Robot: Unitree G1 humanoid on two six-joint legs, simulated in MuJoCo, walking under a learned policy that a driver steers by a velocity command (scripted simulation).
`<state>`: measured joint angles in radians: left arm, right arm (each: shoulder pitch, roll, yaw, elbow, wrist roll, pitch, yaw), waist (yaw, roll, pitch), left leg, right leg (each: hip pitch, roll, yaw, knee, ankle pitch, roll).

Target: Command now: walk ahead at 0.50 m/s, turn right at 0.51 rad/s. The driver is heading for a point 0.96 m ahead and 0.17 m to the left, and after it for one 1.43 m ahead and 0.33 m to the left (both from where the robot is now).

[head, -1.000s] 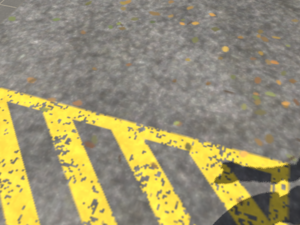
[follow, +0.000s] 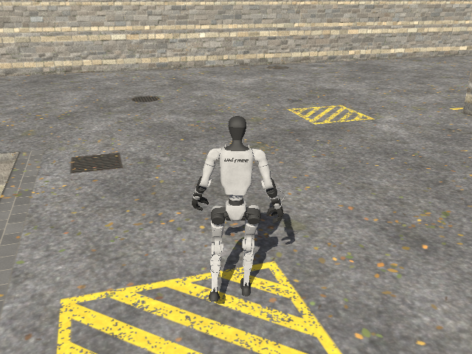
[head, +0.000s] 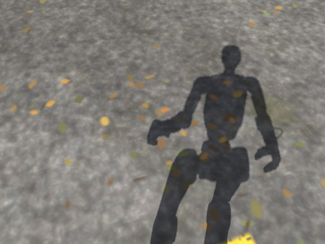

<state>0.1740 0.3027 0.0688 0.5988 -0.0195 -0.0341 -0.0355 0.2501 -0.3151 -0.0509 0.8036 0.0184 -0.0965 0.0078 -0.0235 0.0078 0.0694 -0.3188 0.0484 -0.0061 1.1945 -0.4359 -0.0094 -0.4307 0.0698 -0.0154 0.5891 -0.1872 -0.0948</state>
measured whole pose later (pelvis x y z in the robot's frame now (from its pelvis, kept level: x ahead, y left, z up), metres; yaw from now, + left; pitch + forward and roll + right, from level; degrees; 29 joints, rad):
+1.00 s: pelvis +0.54 -0.01 +0.00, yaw -3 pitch +2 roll +1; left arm 0.06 0.24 0.03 0.69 0.02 -0.06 -0.02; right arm 0.31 -0.30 -0.04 0.87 0.02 -0.03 0.00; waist -0.05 0.02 0.05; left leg -0.31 -0.02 -0.07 1.04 -0.59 -0.03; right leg -0.46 0.00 -0.03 0.52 -0.10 -0.04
